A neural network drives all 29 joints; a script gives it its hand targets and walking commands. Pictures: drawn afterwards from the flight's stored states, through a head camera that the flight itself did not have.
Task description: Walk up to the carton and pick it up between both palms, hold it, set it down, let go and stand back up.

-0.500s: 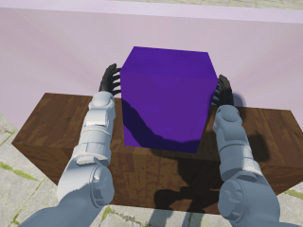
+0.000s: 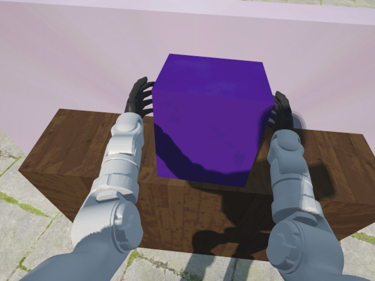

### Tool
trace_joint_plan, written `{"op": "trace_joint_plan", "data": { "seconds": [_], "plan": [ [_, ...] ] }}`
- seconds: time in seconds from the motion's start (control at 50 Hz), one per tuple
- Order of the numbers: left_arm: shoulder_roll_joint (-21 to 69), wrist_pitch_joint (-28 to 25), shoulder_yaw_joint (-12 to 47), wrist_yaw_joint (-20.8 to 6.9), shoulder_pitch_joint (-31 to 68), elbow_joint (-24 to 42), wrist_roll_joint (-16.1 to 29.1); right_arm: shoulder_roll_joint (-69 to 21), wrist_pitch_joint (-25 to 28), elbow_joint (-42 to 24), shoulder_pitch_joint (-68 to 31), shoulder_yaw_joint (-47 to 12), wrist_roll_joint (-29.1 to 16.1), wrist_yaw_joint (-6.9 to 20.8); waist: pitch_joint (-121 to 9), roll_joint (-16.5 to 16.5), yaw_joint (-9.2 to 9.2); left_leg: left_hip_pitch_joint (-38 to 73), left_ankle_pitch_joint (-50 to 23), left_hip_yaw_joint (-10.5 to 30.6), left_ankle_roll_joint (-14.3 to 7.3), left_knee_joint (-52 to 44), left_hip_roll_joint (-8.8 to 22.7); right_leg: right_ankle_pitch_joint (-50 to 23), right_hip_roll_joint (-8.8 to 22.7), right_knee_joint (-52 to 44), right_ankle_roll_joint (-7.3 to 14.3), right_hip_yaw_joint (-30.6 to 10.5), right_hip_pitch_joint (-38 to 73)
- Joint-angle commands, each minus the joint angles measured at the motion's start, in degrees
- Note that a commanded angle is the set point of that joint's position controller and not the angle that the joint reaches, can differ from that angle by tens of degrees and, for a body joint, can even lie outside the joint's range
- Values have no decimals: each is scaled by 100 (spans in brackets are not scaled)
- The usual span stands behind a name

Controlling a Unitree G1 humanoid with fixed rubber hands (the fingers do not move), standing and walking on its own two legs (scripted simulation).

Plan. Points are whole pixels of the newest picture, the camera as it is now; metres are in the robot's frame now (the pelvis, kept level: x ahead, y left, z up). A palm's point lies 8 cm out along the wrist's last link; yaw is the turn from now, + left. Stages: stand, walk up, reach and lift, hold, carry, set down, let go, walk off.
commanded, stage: set down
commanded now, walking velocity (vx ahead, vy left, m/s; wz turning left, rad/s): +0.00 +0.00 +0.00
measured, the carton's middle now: (207, 121) +0.48 -0.07 +0.06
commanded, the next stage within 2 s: none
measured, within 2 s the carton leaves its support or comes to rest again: rests again in 1.14 s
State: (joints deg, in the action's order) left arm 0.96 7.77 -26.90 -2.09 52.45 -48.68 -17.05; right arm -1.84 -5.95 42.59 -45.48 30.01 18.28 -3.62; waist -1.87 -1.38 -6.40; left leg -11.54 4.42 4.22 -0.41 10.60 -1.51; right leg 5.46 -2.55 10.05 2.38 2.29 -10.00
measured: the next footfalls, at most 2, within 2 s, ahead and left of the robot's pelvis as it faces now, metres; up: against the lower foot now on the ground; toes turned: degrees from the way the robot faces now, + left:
none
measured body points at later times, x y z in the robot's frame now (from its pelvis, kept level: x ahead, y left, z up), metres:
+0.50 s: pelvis +0.00 +0.00 +0.00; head +0.05 +0.01 +0.45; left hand +0.46 +0.10 +0.11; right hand +0.40 -0.22 +0.11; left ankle +0.00 +0.12 -0.75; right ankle -0.01 -0.08 -0.75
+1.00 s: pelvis +0.00 +0.00 +0.00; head +0.06 +0.01 +0.45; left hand +0.46 +0.10 +0.09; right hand +0.41 -0.22 +0.11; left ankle +0.00 +0.12 -0.75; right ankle -0.01 -0.08 -0.75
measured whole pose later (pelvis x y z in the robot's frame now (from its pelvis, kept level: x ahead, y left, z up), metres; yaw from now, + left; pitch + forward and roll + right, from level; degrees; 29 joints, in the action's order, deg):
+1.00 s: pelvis +0.00 +0.00 +0.00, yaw -1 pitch +6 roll +0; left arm 0.9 1.7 -31.6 -4.5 50.8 -50.0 -19.9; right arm -5.3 -2.9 37.5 -44.6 32.7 21.9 -0.2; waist 0.7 -1.7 -6.3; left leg -12.4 3.9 3.2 -0.2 10.0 -1.2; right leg 5.2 -2.8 10.7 2.4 1.4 -11.8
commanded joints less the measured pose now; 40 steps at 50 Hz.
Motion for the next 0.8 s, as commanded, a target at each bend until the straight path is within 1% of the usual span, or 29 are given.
{"op": "trace_joint_plan", "data": {
  "seconds": [0.0, 0.16, 0.34, 0.62, 0.78],
  "plan": [
    [1300, -89, 906, -449, 2663, 287, -82, -1872, 225, -479, -3341, -1403, 11, 747, -2733, 35, 224, 135, -217, -111, -189, -134, 67, -2630, 243, 504, -671, 280, 1779],
    [1228, -132, 800, -495, 2377, 253, -197, -1799, 228, -527, -3046, -1291, 132, 800, -2418, 37, 234, 256, -45, -112, -140, -153, 85, -2231, 223, 411, -658, 331, 1529],
    [1093, -256, 672, -505, 2228, 185, -277, -1733, 229, -481, -2797, -1126, 300, 866, -2211, 112, 270, 270, 129, -147, -99, -178, 100, -1812, 237, 332, -674, 358, 1271],
    [1049, -497, 431, -564, 2188, 88, -404, -1926, 238, -436, -2489, -1047, 508, 851, -2205, 118, 292, -14, 78, -181, -169, -258, 71, -2097, 290, 398, -723, 280, 1549],
    [931, -547, 326, -579, 2114, 120, -425, -1856, 230, -458, -2361, -991, 538, 848, -2133, 100, 315, -33, 88, -189, -163, -251, 75, -1998, 282, 393, -709, 267, 1506]
  ]
}}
